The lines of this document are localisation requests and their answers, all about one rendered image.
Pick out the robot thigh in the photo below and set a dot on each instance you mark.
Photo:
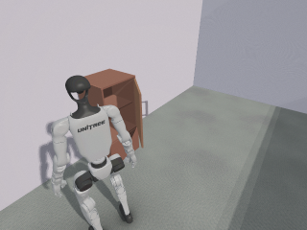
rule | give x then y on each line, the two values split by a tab
117	165
82	182

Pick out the robot left hand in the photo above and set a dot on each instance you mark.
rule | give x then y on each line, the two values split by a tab
56	188

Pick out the cupboard door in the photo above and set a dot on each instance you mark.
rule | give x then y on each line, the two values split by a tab
138	112

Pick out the robot left upper arm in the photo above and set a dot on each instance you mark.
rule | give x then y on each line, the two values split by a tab
59	128

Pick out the left robot thigh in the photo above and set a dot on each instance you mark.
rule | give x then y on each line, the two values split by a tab
82	182

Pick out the robot right forearm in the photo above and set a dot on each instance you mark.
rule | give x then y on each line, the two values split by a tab
128	147

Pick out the right robot thigh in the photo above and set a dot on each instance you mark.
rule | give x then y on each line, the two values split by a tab
117	165

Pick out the robot right hand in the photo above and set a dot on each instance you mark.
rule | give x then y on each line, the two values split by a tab
132	159

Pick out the robot left forearm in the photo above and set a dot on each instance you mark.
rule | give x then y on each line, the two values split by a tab
57	173

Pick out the handle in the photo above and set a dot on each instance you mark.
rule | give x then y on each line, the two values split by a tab
146	108

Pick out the robot right upper arm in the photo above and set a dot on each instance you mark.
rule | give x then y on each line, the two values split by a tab
114	113

